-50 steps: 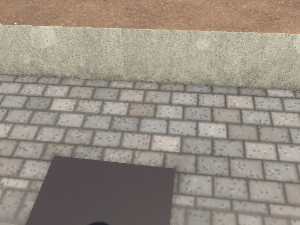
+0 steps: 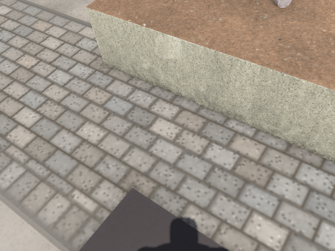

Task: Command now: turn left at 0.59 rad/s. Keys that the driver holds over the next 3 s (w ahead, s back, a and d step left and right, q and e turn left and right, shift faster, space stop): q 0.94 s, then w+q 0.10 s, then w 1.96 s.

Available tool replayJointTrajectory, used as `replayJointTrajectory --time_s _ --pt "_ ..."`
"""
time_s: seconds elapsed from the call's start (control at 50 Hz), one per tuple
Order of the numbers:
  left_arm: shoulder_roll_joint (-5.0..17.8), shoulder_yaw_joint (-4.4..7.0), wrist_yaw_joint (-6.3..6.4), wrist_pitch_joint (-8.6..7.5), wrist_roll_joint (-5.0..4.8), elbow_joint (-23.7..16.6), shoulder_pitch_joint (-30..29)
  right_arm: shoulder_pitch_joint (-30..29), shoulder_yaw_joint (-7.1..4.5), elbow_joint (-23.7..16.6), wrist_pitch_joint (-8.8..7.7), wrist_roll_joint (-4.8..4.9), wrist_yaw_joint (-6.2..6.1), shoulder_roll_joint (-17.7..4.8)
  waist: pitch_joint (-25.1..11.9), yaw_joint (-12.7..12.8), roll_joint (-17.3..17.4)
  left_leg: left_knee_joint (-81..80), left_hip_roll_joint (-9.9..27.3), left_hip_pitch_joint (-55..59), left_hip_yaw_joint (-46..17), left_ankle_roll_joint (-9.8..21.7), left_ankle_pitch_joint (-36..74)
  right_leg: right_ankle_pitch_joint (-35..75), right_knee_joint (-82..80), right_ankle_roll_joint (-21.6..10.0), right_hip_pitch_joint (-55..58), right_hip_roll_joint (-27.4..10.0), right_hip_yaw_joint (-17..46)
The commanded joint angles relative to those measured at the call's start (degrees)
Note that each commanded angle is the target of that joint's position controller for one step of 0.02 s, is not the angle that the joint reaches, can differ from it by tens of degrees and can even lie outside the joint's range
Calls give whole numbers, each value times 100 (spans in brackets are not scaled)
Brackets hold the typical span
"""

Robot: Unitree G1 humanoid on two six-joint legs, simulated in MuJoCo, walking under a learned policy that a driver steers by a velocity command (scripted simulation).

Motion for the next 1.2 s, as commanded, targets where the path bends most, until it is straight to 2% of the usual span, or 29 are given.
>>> replayJointTrajectory --time_s 0.02,0.16,0.22,0.26,0.28,0.3,0.32,0.34,0.36,0.38,0.42,0.44,0.5,0.58,0.66,0.74,0.8,0.82,0.84,0.86,0.88,0.9,0.92,0.94,0.98,1.02,1.08,1.16,1.2 --pt "897 289 21 -49 16 -214 410 -123 -53 -437 -13 -2 35 -323 -489 187 -1260 -255 95 -690 160 -78 26 3155 -392 -830 1170 -1384 816" --pt "1040 386 -71 -81 60 -146 429 -526 81 -766 -26 6 129 -70 -511 214 -1269 -1801 445 180 586 179 -297 2613 -430 -962 758 -1741 480" --pt "1136 418 -115 -48 66 -138 369 -486 101 -882 -73 60 137 -61 -565 191 -1429 -2598 366 844 888 376 -353 2449 -241 -831 460 -1739 254" --pt "1218 456 -125 6 6 -111 320 -273 109 -905 -157 59 132 -40 -591 3 -1310 -3714 271 1473 995 534 291 2126 193 -566 196 -1683 14" --pt "1220 477 -123 38 -3 -45 465 -52 98 -852 -242 20 99 -133 -658 -107 -965 -4583 286 2091 666 639 1021 1553 653 -224 -203 -1529 -224" --pt "929 417 -152 81 21 -162 678 192 -42 -862 -326 -54 24 -752 -766 -96 597 -5488 1527 2890 -1313 965 1658 -257 2178 244 -1298 -956 -750" --pt "737 325 -77 185 11 -635 81 468 -254 -897 -295 8 -19 -1464 -690 -382 1601 -5535 2807 2458 -3023 2070 3538 -2606 3333 479 -2321 114 -305" --pt "884 355 -60 267 55 -574 -93 658 -187 -825 -295 46 -48 -1109 -636 -442 621 -5357 2616 2486 -2532 2290 3898 -2478 4105 535 -2344 -92 350" --pt "818 358 -84 281 -16 -492 -48 337 -76 -827 -278 49 -101 -802 -362 -211 376 -5302 2272 2187 -1983 2181 3646 -1976 4296 534 -2368 -150 458" --pt "843 371 -100 242 -53 -399 34 -83 -12 -873 -252 27 -135 -620 -142 31 159 -5387 1825 1928 -1551 1859 3214 -1423 4019 525 -2247 -248 537" --pt "951 417 -131 225 84 -247 249 -429 27 -949 -267 55 -164 -485 -321 178 277 -5315 1358 1985 -1189 1632 3468 -929 3979 544 -2008 -140 407" --pt "935 420 -160 236 80 -207 326 -364 28 -929 -287 56 -149 -493 -488 193 189 -5283 1317 2062 -1161 1623 3552 -840 4007 561 -1936 -81 406" --pt "781 379 -189 284 12 -277 111 -68 -28 -828 -326 53 -122 -599 -541 77 134 -5340 1272 2250 -1397 1645 2913 -772 3573 630 -2077 -24 455" --pt "756 359 -157 296 13 -380 -243 195 -82 -781 -296 1 -117 -665 -449 -106 320 -5421 1281 2227 -1922 1746 1848 -858 2850 655 -2116 51 549" --pt "733 327 -118 230 -26 -453 -449 260 -140 -768 -280 -53 -101 -749 -502 -166 291 -5287 1285 2060 -2371 1788 1808 -1033 2293 560 -1769 171 666" --pt "744 298 -69 160 -110 -447 -335 89 -177 -751 -256 -69 -61 -766 -602 -85 343 -5100 1140 1779 -2718 1622 2265 -1110 1561 412 -1004 363 734" --pt "674 281 25 89 -160 -294 147 -200 -179 -732 -231 -5 -65 -690 -603 212 284 -4836 759 1366 -2785 1173 1871 -282 -107 321 111 407 699" --pt "743 305 83 48 -120 -229 255 -156 -147 -707 -245 51 -91 -567 -614 233 84 -4526 467 980 -2572 890 1073 174 -751 294 670 188 754" --pt "1157 381 116 31 -39 -313 95 248 -83 -672 -265 97 -106 -254 -696 -17 -932 -3432 -102 352 -1783 562 -339 -382 -1006 90 1134 -893 1701" --pt "1418 394 82 63 -13 -555 -326 672 -110 -627 -298 59 -129 -210 -653 -235 -1482 -2330 -841 -135 -721 379 -872 477 -874 -380 1074 -2043 2728" --pt "1384 449 56 97 58 -528 -401 306 -195 -566 -280 -65 -142 -602 -433 -34 -1319 -1471 -447 -340 -438 297 -479 359 -1030 -795 447 -2137 2677" --pt "1044 360 26 77 41 -562 -565 205 -257 -464 -250 -105 -133 -730 -326 -97 -898 -869 -370 -179 -523 259 -78 448 -1003 -722 159 -1706 2178" --pt "880 308 4 75 50 -577 -722 272 -262 -378 -199 -105 -88 -668 -322 -196 -900 -319 -405 -166 -470 211 185 761 -907 -587 98 -1351 1639" --pt "817 285 1 64 50 -599 -761 354 -248 -348 -145 -81 -29 -623 -401 -221 -1065 130 -372 -210 -375 160 279 1171 -816 -565 169 -1213 1273" --pt "775 298 -16 54 75 -570 -537 344 -212 -357 -100 -62 85 -585 -466 -111 -1234 213 -203 -496 -118 112 546 -147 -966 -525 444 -1052 1099" --pt "859 358 -21 18 73 -454 -149 0 -187 -452 -105 -122 171 -567 -346 117 -1194 14 -59 -944 -23 50 587 -1061 -1123 -565 881 -1212 1315" --pt "966 440 -31 -97 75 -205 361 -334 -120 -491 -129 -140 245 -397 -210 337 -1010 -612 28 -1212 -100 21 604 -1470 -1281 -667 1324 -1396 1461" --pt "917 470 -108 -248 95 67 560 -423 -41 -411 -196 -130 260 -244 -142 335 -1028 -1572 128 -946 -108 111 627 -1456 -1500 -768 1371 -1518 1352" --pt "918 476 -159 -275 95 149 494 -493 27 -394 -239 -104 277 -159 -120 273 -1100 -2272 231 -366 186 186 433 -1424 -1568 -744 966 -1468 1071"
Next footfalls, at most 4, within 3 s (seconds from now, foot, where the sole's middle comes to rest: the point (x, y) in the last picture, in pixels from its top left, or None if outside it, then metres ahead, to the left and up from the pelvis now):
0.28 left None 0.01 0.12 -0.77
0.82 right None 0.07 -0.05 -0.77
1.34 left None -0.04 0.14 -0.77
1.86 right None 0.35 0.26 -0.76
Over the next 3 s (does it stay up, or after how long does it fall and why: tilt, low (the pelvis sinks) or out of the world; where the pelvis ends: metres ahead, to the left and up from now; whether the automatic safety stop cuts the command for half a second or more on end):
stays up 0.64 0.63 -0.02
